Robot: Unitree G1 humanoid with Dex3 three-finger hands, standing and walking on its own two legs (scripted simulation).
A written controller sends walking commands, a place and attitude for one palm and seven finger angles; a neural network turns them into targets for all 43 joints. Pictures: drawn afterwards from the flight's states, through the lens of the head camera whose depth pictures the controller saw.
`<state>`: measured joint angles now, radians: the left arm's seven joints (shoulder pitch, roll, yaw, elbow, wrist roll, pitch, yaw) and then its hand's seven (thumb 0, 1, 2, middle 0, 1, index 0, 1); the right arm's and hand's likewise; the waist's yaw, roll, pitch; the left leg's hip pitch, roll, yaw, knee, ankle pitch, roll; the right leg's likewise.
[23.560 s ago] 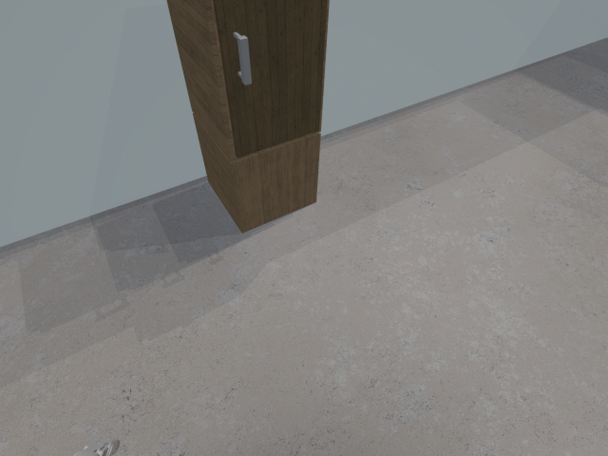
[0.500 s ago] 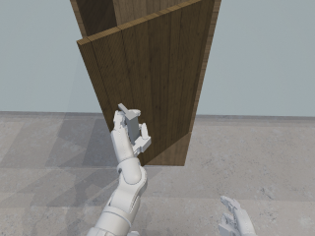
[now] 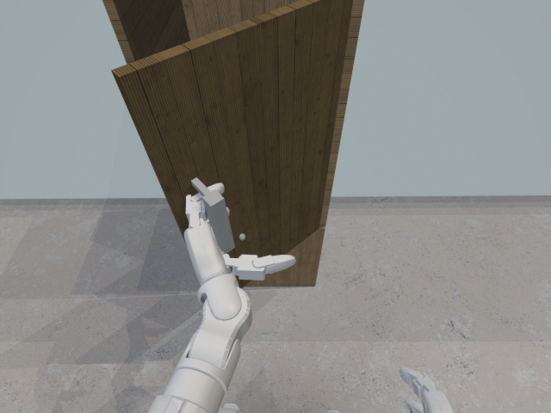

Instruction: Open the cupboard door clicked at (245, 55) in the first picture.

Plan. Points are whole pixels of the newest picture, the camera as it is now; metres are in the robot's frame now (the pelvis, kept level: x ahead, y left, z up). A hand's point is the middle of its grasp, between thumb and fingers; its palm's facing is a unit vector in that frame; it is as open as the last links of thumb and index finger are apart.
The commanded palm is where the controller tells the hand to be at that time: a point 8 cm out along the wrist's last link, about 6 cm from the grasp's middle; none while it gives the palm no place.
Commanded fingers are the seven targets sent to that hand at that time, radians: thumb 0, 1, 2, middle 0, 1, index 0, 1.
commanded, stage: open thumb and fingers to let go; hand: left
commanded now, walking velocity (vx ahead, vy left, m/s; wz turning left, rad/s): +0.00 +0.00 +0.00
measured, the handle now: (212, 216) +0.39 +0.12 +0.06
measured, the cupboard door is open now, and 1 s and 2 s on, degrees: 41 45 45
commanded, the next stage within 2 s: slide the hand sideways off the handle in 0.14 s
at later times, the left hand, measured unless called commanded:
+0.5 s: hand (235, 259) +0.32 +0.07 +0.06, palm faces -0.07 -1.00 -0.01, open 16.3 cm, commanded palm +0.30 +0.11 +0.06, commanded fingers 0.00 -0.50 0.30 -0.15 -0.30 -0.15 -0.30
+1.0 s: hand (215, 286) +0.28 +0.09 +0.06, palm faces -0.02 -1.00 +0.01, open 16.3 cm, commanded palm +0.25 +0.15 +0.06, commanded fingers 0.00 -0.50 0.30 -0.15 -0.30 -0.15 -0.30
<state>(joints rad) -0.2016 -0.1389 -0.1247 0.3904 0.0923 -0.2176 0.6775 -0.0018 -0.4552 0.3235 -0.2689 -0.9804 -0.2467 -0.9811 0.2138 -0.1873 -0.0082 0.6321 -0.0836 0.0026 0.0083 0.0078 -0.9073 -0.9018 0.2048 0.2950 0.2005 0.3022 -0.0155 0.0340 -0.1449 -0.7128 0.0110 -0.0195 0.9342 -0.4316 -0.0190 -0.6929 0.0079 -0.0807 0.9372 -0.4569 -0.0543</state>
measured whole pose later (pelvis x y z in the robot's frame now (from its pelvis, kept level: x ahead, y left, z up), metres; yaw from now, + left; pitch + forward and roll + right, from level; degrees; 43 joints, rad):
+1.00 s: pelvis +0.01 +0.02 +0.00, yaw -1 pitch +11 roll +0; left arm 0.21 0.04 -0.18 0.01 -0.04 -0.30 0.12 -0.01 -0.50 0.30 -0.16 -0.31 -0.15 -0.31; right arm 0.25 -0.21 0.02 0.47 -0.01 -0.03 0.01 0.01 -0.91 -0.90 0.21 0.30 0.20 0.30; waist 0.00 0.04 -0.11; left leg -0.68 0.00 0.01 0.96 -0.47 0.02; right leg -0.66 0.00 -0.05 0.95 -0.48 -0.02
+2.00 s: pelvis +0.02 +0.01 +0.01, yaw +0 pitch +8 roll -1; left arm 0.51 0.21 0.08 -0.31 -0.24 -0.19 -0.13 -0.01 -0.50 0.30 -0.16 -0.30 -0.15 -0.30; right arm 0.28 -0.25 0.04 0.47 0.04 -0.14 -0.07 0.01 -0.91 -0.90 0.21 0.30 0.20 0.30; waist 0.02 0.06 -0.13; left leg -0.57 0.01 -0.02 0.90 -0.46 0.00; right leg -0.54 0.01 -0.08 0.87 -0.47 -0.04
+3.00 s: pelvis +0.03 +0.03 +0.06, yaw -2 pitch -4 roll -1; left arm 0.46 0.32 0.32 -0.38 -0.06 -0.08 0.11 0.02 0.86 0.89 -0.21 -0.30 -0.20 -0.30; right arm 0.19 -0.23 0.03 0.64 0.00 -0.11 -0.07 0.01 -0.90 -0.90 0.21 0.30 0.20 0.30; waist 0.07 0.06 0.02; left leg -0.08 -0.01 0.03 0.40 -0.25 0.03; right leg -0.06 0.00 -0.03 0.36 -0.24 0.00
